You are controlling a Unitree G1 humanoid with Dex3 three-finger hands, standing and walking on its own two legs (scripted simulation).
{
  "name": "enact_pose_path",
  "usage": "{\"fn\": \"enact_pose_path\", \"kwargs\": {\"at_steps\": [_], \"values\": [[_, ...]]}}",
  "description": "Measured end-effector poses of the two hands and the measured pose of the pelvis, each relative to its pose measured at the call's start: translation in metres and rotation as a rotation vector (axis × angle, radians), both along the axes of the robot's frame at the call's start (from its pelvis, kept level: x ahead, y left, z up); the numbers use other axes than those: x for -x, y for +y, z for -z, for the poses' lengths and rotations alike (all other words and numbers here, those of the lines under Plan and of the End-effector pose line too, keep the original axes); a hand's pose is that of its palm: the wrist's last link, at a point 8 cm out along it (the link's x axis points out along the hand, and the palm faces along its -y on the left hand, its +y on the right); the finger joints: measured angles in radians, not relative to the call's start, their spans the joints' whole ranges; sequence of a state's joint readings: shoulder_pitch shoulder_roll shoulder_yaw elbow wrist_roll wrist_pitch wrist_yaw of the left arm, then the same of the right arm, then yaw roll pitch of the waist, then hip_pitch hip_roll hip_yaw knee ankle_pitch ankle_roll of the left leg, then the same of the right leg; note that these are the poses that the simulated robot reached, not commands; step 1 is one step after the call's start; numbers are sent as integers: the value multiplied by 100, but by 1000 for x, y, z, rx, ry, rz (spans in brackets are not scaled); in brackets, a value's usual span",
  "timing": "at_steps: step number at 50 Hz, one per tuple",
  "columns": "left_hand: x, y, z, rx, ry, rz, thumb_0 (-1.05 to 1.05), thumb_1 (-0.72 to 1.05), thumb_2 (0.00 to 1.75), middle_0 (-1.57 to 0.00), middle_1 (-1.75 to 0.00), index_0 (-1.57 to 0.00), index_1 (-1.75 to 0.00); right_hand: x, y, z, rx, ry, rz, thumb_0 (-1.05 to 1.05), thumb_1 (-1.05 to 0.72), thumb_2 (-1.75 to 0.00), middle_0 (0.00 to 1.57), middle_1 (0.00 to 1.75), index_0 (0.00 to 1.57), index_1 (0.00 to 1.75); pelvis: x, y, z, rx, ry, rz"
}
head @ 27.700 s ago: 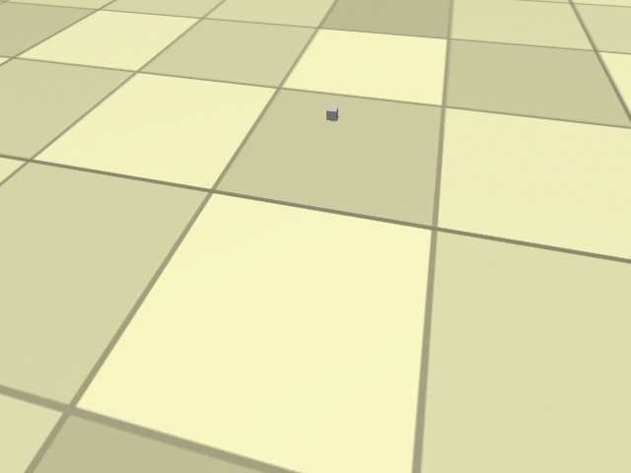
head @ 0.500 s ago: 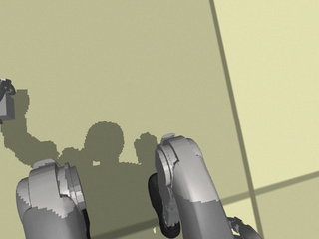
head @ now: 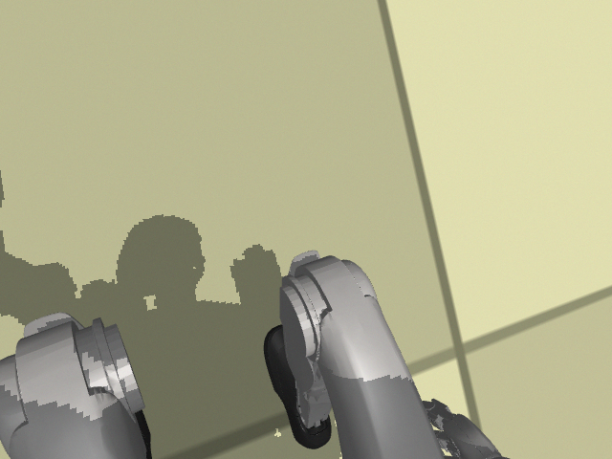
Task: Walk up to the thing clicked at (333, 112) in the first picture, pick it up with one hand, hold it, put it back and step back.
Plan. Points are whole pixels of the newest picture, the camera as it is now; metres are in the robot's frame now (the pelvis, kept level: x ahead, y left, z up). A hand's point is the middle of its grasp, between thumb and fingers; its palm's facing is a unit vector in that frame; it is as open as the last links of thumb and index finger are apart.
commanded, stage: rest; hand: left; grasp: from above
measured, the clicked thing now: out of the picture +0.45 +0.33 -0.27
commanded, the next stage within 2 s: open in 0.30 s
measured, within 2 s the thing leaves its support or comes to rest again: neither
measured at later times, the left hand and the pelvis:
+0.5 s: hand out of the picture +0.44 +0.33 -0.24, palm faces -0.49 -0.08 -0.87, open 8.9 cm; pelvis -0.01 +0.00 +0.00, yaw -1 degrees
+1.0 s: hand out of the picture +0.44 +0.33 -0.23, palm faces -0.48 -0.08 -0.87, open 12.4 cm; pelvis -0.01 +0.01 +0.00, yaw -2 degrees
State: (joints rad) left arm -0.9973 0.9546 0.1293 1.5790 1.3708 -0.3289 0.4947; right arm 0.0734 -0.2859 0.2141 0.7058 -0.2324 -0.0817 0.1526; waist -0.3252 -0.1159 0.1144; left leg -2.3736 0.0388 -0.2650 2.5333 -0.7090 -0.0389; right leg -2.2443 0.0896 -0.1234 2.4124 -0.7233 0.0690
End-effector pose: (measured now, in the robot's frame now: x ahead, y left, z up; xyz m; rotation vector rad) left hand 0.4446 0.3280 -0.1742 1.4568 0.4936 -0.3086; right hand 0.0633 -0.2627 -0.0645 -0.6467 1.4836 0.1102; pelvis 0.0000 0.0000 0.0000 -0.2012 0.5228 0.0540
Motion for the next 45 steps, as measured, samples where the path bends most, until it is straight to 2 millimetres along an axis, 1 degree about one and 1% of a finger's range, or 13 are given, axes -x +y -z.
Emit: {"fn": "enact_pose_path", "kwargs": {"at_steps": [15, 25, 30, 40, 45], "values": [[1, 0, 6, -20, -2, 3, 0, 16, 45, -77, -46, -77, -44, -4, 8, -1, -19, -22, -52, 0, -92, -90, 21, 30, 20, 30, 2, 2, 2, 9, -23, 6], [-1, 0, 6, -24, 5, -6, 0, 17, 43, -76, -47, -77, -45, 4, 12, -1, -36, -27, -63, 0, -92, -90, 21, 30, 20, 30, 5, 3, 4, 16, -37, 12], [-2, 0, 7, -21, 2, -3, 0, 13, 47, -68, -51, -69, -49, 7, 13, -4, -36, -21, -65, 0, -91, -90, 21, 30, 21, 30, 5, 3, 3, 19, -38, 14], [-8, 0, 4, -20, -23, -8, 0, -6, 62, -50, -61, -51, -60, 7, 13, -10, -30, -23, -69, 0, -91, -90, 21, 30, 21, 30, 5, 4, 1, 27, -40, 15], [-8, 0, 2, -25, -20, -4, 0, -15, 70, -43, -66, -43, -66, 5, 14, -10, -29, -27, -72, 0, -91, -90, 21, 30, 21, 30, 6, 5, 1, 29, -39, 13]]}}
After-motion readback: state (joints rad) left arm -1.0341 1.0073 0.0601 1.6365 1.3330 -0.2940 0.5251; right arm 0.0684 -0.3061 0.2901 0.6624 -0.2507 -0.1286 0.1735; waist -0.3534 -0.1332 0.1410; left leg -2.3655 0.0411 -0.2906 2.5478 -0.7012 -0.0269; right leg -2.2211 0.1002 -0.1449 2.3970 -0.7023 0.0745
